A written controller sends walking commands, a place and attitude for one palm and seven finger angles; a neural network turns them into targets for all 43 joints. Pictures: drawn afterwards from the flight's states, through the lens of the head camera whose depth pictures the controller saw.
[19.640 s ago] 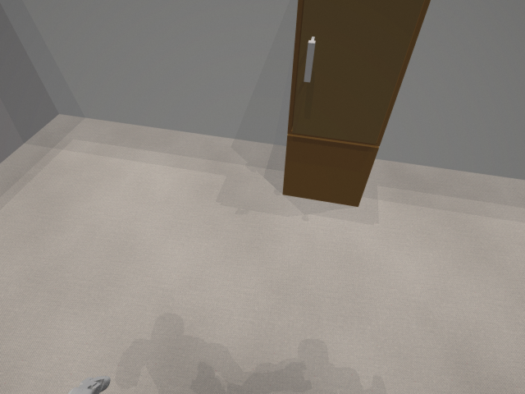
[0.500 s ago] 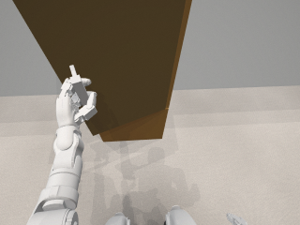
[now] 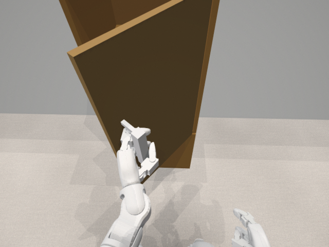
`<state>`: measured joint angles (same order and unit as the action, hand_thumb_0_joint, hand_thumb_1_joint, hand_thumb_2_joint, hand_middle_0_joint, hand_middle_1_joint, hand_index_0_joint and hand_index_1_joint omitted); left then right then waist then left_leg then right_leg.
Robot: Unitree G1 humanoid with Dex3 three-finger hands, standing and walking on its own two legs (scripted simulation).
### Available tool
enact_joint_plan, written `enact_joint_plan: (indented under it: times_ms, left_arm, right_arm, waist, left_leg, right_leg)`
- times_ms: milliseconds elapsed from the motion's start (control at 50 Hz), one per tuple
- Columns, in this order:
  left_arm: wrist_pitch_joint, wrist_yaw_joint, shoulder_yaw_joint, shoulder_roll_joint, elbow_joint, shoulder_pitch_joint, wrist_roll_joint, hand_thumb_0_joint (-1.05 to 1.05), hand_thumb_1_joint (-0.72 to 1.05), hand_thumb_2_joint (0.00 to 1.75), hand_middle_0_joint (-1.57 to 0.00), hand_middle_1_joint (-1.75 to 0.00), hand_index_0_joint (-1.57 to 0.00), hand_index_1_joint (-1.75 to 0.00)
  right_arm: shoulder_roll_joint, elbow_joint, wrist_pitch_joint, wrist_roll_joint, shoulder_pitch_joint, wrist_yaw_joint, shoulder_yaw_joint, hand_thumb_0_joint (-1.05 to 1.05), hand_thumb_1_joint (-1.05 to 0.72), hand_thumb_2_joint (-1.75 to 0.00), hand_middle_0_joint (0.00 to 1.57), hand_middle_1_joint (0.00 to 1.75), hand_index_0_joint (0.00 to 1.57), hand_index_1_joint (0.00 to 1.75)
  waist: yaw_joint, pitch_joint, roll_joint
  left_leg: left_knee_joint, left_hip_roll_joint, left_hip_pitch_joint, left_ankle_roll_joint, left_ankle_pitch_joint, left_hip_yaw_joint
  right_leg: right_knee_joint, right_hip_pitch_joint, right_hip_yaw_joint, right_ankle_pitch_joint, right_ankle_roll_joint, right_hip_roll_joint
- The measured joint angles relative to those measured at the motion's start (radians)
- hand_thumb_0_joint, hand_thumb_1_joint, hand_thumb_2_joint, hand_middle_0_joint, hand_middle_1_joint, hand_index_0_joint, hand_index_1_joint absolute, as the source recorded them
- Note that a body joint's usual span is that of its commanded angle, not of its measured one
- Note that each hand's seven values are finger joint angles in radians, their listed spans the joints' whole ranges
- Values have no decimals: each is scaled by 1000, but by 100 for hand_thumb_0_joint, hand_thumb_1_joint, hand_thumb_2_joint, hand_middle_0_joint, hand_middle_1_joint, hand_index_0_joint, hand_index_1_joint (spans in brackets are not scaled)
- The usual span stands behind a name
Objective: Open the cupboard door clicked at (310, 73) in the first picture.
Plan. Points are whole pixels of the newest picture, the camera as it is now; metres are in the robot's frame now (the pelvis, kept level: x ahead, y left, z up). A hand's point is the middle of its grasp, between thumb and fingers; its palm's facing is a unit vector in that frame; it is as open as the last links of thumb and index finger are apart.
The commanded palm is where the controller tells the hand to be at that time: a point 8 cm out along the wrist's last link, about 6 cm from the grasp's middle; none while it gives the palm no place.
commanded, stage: open thumb and fingers to let go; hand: left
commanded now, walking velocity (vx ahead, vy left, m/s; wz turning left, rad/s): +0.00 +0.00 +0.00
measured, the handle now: (135, 143) +0.36 +0.09 +0.05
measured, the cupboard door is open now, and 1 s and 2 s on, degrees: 50 46 54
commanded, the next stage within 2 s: slide the hand sideways off the handle in 0.90 s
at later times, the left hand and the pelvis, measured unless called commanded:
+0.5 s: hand (148, 157) +0.32 +0.05 +0.05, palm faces +0.35 -0.94 -0.04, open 10.7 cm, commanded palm +0.27 +0.09 +0.04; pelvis -0.01 -0.01 +0.00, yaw +2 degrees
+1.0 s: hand (146, 155) +0.32 +0.06 +0.05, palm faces +0.31 -0.95 -0.03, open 15.4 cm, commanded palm +0.27 +0.09 +0.04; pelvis -0.02 +0.02 -0.01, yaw +0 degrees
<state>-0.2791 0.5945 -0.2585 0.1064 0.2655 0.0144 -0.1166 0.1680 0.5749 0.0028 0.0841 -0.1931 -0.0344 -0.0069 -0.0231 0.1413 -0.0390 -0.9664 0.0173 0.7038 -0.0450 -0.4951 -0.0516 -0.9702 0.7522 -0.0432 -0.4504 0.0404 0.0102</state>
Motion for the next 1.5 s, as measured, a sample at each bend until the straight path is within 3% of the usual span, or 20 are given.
enact_joint_plan:
  times_ms: [100,300,460,600,760,940,1020,1060,1120,1180,1220,1260,1300,1420,1500]
  left_arm:
    - [18,17,-30,-7,-3,-10,5,1,66,73,-33,-132,-36,-134]
    - [10,35,78,19,48,78,20,1,51,72,-36,-131,-37,-132]
    - [-21,4,64,17,52,73,17,1,12,56,-34,-127,-33,-126]
    - [-17,19,53,17,69,80,17,0,-27,40,-31,-121,-31,-121]
    - [-15,38,53,20,81,104,14,-1,-45,32,-27,-98,-26,-98]
    - [-7,45,29,25,109,141,2,-2,-49,30,-24,-59,-22,-60]
    - [-2,50,21,27,114,153,8,-2,-50,30,-30,-52,-26,-56]
    - [-10,-21,20,12,93,132,-9,-2,-50,30,-30,-48,-24,-53]
    - [-55,-232,-2,-61,57,90,-10,-2,-49,30,-26,-43,-18,-46]
    - [-78,-419,-36,-125,31,73,47,-2,-50,30,-22,-38,-15,-40]
    - [-68,-483,-44,-127,24,70,103,-2,-50,30,-20,-36,-14,-37]
    - [-46,-496,-33,-101,18,60,147,-2,-50,30,-19,-34,-14,-35]
    - [-28,-473,-15,-67,3,40,161,-2,-50,30,-18,-33,-14,-33]
    - [-54,-391,-19,-42,-78,-45,68,-2,-50,30,-16,-31,-16,-32]
    - [-60,-399,-24,-76,-119,-80,36,-2,-50,30,-15,-30,-16,-31]
  right_arm:
    - [6,8,16,-2,26,11,5,1,-91,-90,20,30,20,30]
    - [15,32,21,8,49,29,-1,1,-91,-90,20,30,20,30]
    - [23,40,19,5,18,32,-10,1,-91,-90,20,30,20,30]
    - [24,39,22,4,0,33,-14,1,-91,-90,20,30,20,30]
    - [14,41,29,8,-1,29,-7,1,-91,-90,20,30,20,30]
    - [6,37,26,9,22,27,5,1,-91,-90,20,30,20,30]
    - [5,36,22,10,31,24,4,1,-91,-90,20,30,20,30]
    - [6,28,21,6,26,20,7,1,-91,-90,20,30,20,30]
    - [15,-2,23,-8,-2,24,7,1,-91,-90,20,30,20,30]
    - [34,-22,33,-37,-21,37,11,1,-91,-90,20,30,20,30]
    - [44,-31,40,-55,-26,46,14,1,-91,-90,20,30,20,30]
    - [47,-40,44,-65,-29,50,17,1,-91,-90,20,30,20,30]
    - [45,-53,45,-67,-38,47,19,1,-91,-90,20,30,20,30]
    - [33,-92,41,-53,-56,15,18,1,-91,-90,20,30,20,30]
    - [32,-106,28,-53,-49,13,19,1,-91,-90,20,30,20,30]
  waist:
    - [-5,-1,-8]
    - [22,0,-6]
    - [22,-2,-9]
    - [12,-3,-11]
    - [11,-3,-5]
    - [10,-7,-1]
    - [18,-8,-3]
    - [19,-10,0]
    - [26,-14,1]
    - [25,-29,-13]
    - [21,-41,-23]
    - [17,-46,-22]
    - [15,-43,-14]
    - [14,-20,11]
    - [18,-26,14]
  left_leg:
    - [6,0,-15,-10,4,-10]
    - [3,-10,22,-17,22,-26]
    - [-11,-15,36,-14,20,-26]
    - [-20,-15,41,-6,18,-12]
    - [-37,-15,52,6,12,-3]
    - [-54,-19,63,19,8,1]
    - [-59,-22,69,23,7,3]
    - [-63,-26,72,27,7,4]
    - [-75,-34,75,31,3,3]
    - [-88,-38,64,36,-4,0]
    - [-87,-38,50,40,-5,4]
    - [-77,-38,38,43,-1,14]
    - [-64,-39,31,45,4,25]
    - [-75,-37,47,45,-3,39]
    - [-102,-34,60,42,-17,33]
  right_leg:
    - [-4,-14,-10,-5,9,-1]
    - [-23,24,-25,-2,20,-11]
    - [-33,35,-25,-3,15,-16]
    - [-32,40,-11,4,5,-15]
    - [-35,47,-1,10,-7,-15]
    - [-35,51,2,14,-19,-18]
    - [-36,55,4,16,-23,-21]
    - [-42,58,5,14,-25,-25]
    - [-57,60,5,6,-28,-33]
    - [-63,44,2,1,-33,-36]
    - [-58,30,6,3,-38,-37]
    - [-51,22,16,9,-42,-36]
    - [-45,21,27,13,-44,-37]
    - [-68,48,41,5,-44,-35]
    - [-90,59,35,-7,-40,-31]
